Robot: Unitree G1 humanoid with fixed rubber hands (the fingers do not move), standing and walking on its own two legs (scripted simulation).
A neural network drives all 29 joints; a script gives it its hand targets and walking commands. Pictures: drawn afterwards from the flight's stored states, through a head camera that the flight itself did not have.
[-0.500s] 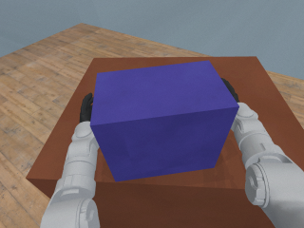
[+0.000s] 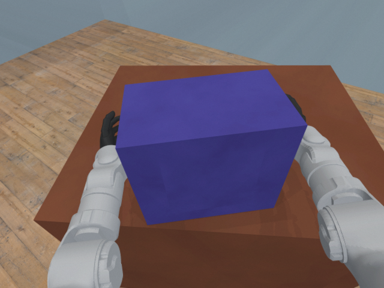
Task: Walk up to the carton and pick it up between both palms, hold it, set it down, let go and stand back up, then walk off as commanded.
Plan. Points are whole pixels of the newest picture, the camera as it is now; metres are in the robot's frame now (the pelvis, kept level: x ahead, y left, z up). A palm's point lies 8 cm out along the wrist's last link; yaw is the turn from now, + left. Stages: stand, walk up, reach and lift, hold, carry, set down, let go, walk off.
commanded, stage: set down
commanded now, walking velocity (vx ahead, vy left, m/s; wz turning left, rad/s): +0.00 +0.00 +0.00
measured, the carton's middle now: (204, 150) +0.40 +0.03 +0.09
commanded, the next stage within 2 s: none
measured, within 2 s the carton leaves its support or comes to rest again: neither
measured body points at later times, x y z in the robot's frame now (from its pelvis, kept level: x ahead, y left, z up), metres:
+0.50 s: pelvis +0.00 -0.01 +0.00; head +0.03 -0.02 +0.45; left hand +0.35 +0.24 +0.07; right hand +0.46 -0.21 +0.10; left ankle +0.03 +0.15 -0.74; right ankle -0.01 -0.10 -0.74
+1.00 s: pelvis -0.01 +0.00 +0.00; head +0.01 -0.01 +0.45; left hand +0.30 +0.25 +0.08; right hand +0.40 -0.23 +0.07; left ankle +0.03 +0.15 -0.74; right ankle -0.01 -0.10 -0.74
